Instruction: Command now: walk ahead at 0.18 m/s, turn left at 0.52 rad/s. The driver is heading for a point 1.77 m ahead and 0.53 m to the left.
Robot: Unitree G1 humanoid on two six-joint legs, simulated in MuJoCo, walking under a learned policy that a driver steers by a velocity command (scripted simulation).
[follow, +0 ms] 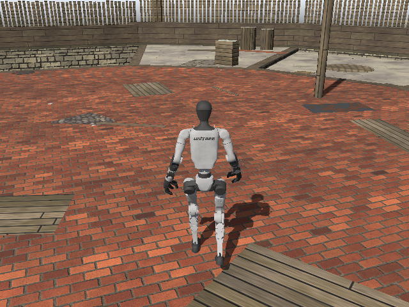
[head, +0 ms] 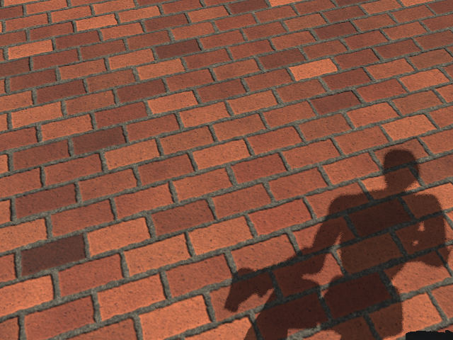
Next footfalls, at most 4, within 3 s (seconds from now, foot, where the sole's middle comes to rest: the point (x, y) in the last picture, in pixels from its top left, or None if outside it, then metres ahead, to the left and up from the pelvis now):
0.40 right None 0.20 -0.14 -0.75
0.80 left None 0.07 0.09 -0.75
1.30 right None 0.25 -0.07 -0.75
1.78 left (125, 337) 0.41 0.32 -0.75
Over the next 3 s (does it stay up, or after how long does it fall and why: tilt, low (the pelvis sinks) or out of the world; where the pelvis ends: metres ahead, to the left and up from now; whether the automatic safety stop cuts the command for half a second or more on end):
stays up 0.89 0.49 0.02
